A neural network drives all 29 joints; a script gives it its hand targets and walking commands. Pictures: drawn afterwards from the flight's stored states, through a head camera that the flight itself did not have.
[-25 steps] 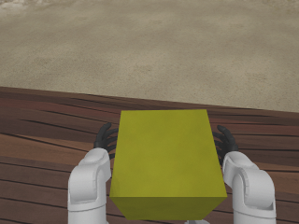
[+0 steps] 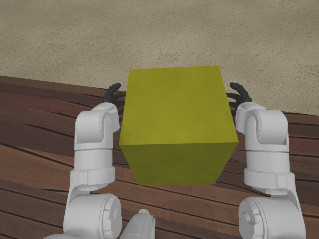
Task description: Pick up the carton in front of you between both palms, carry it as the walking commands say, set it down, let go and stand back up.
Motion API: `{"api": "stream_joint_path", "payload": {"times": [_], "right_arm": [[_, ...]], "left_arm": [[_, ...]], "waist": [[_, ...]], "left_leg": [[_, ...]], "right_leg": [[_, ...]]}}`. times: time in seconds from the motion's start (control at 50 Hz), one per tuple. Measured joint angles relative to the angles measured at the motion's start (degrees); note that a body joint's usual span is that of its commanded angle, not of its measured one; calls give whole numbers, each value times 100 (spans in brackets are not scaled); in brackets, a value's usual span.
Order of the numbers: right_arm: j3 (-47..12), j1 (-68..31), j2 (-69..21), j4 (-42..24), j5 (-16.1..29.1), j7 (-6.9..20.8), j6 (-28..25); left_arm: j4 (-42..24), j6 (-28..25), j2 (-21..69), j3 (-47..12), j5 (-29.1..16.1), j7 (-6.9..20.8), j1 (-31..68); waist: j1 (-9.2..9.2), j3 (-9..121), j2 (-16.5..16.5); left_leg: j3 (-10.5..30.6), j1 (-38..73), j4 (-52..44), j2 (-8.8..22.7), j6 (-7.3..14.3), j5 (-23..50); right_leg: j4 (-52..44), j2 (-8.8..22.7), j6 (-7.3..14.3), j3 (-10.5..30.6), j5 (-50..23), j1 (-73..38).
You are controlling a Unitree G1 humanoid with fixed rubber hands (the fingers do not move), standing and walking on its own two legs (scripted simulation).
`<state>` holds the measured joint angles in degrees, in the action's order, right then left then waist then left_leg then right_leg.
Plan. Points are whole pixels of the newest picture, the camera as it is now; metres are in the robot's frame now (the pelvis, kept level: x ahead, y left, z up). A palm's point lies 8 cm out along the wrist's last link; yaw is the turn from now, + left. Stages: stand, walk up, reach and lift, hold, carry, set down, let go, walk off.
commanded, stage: carry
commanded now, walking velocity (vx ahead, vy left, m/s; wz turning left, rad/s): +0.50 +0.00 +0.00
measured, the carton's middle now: (175, 131) +0.37 +0.02 +0.02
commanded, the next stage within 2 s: none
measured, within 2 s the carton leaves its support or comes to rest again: neither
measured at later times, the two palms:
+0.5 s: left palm (144, 47) +0.69 +0.13 +0.04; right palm (234, 46) +0.69 -0.17 +0.05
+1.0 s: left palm (165, 54) +1.04 +0.09 -0.26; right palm (218, 61) +1.00 -0.21 -0.28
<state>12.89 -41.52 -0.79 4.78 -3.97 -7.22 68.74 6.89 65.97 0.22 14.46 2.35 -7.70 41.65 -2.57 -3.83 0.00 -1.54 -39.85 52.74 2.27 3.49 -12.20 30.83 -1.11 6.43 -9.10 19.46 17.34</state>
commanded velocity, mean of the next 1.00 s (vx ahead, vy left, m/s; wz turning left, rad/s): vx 0.31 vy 0.00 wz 0.00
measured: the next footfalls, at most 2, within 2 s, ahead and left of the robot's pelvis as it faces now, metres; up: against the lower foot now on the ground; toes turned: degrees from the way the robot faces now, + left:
left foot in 0.10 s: +0.19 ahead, +0.09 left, +0.00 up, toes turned +2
right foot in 0.52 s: +0.42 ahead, -0.07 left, -0.17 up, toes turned +0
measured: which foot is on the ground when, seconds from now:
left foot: up 0.00-0.08, down 0.10-0.50, up 0.52-0.88, down 0.90-1.00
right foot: down 0.00-0.10, up 0.12-0.50, down 0.52-0.90, up 0.92-1.00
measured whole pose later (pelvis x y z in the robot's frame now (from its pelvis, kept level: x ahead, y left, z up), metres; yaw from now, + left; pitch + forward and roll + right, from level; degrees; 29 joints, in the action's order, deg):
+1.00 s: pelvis +0.67 -0.02 -0.36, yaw +0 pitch +3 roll +1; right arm 8.9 -32.8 -1.5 7.5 -2.9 -8.4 63.2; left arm 9.7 61.5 1.4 14.0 3.0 -7.1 34.6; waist 6.6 -1.0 2.6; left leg -3.4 -25.5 41.8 -7.2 7.7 -20.1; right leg 97.4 -5.7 0.6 1.1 36.8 33.9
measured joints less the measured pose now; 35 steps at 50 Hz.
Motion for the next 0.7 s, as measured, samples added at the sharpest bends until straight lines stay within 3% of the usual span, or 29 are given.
{"api": "stream_joint_path", "payload": {"times": [0.06, 0.1, 0.14, 0.18, 0.22, 0.28, 0.32, 0.36, 0.42, 0.46, 0.5, 0.52, 0.54, 0.58, 0.6, 0.66, 0.7], "right_arm": [[49, 131, -59, -257, 7, 0, -15], [49, 213, -134, -371, -7, -1, -37], [-7, 279, -262, -398, -84, -3, -110], [-52, 356, -282, -383, -97, 0, -138], [-101, 468, -242, -365, -10, 0, -128], [-176, 550, -133, -435, 200, -37, -123], [-203, 494, -94, -468, 283, -65, -138], [-215, 388, -87, -411, 299, -69, -167], [-205, 282, -65, -174, 309, -69, -208], [-180, 238, -28, 63, 304, -58, -202], [-138, 234, 98, 265, 290, 1, -144], [-90, 225, 183, 315, 294, 44, -93], [-66, 167, 234, 407, 283, 77, -72], [-35, 23, 171, 620, 148, 85, -8], [-24, -52, 121, 691, 49, 84, 58], [92, 53, 15, 659, -126, 86, 180], [180, 258, -55, 527, -150, 84, 208]], "left_arm": [[-220, 6, 86, 17, 44, 0, -65], [-389, 40, 118, 56, 56, 1, -149], [-527, 77, 50, 85, 16, 26, -253], [-569, 78, 68, 86, 48, 55, -355], [-667, 142, 164, 93, 149, 58, -481], [-857, 228, 276, 108, 281, 61, -534], [-970, 245, 282, 126, 299, 62, -515], [-1036, 252, 256, 147, 310, 69, -496], [-902, 241, 221, 135, 380, 107, -468], [-682, 226, 217, 97, 450, 138, -466], [-318, 221, 217, -55, 513, 133, -351], [-117, 219, 223, -139, 542, 127, -241], [38, 195, 196, -210, 525, 100, -175], [328, 205, -3, -276, 332, 84, -75], [466, 235, -122, -289, 181, 66, -9], [760, 179, -248, -424, -195, -62, -21], [814, 166, -253, -537, -342, -168, -95]], "waist": [[56, 45, 26], [166, 101, 19], [421, 128, -123], [640, 133, -134], [790, 132, -35], [883, 73, 34], [899, 60, 24], [935, 110, -5], [934, 306, -172], [787, 504, -251], [404, 648, -294], [171, 738, -315], [-5, 828, -228], [-235, 885, -174], [-305, 853, -196], [-424, 615, 25], [-484, 409, 11]], "left_leg": [[-215, 332, -1080, -157, 54, 308], [-415, 654, -1336, -300, 215, 754], [-417, 1057, -1434, -429, 190, -2], [-375, 1198, -1288, -529, 187, -556], [-332, 1369, -1264, -550, 168, -721], [-288, 1666, -1277, -540, 189, -1021], [-260, 1830, -1171, -516, 156, -1286], [-214, 1959, -904, -494, 97, -1663], [-158, 2200, -251, -521, 4, -2464], [-185, 2380, 439, -518, -54, -3116], [-321, 2318, 1927, -416, -26, -2730], [-308, 2084, 3032, -414, -66, -2613], [-151, 1729, 3933, -426, -92, -2636], [86, 977, 4441, -474, -86, -2324], [125, 618, 4202, -453, -85, -2005], [312, -58, 2452, -127, -152, -1014], [307, -345, 1925, -50, -102, -455]], "right_leg": [[57, -63, -76, 62, 364, -323], [630, -69, -106, 56, 627, -323], [2083, 37, -191, 175, 584, 116], [3675, -103, -332, 637, 870, 774], [4409, -194, -373, 930, 922, 1355], [3877, -65, -436, 1106, 653, 1945], [3535, 36, -430, 1117, -66, 2265], [2855, 114, -418, 1083, -1209, 2415], [982, 158, -417, 953, -3412, 2052], [316, 117, -364, 711, -4271, 1611], [77, 49, -181, 390, -4475, 889], [61, 12, -8, 335, -3732, 471], [272, -126, 86, 361, -2391, 269], [694, -352, 140, 465, -222, 116], [882, -405, 166, 519, -162, 102], [1748, -740, 319, 355, 1218, 200], [2192, -810, 371, 284, 1545, 196]]}}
